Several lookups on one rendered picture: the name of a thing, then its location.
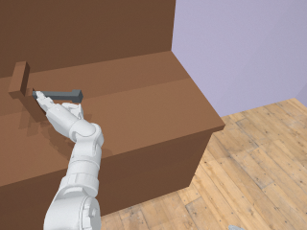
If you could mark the left robot forearm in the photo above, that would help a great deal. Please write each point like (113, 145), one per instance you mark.
(82, 174)

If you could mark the counter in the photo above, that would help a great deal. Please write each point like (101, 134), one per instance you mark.
(155, 120)

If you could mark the robot left upper arm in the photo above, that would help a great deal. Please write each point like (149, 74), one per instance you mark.
(74, 213)

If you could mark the robot left hand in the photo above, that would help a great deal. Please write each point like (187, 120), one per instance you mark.
(61, 116)

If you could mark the tap lever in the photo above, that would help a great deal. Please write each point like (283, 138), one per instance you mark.
(76, 96)

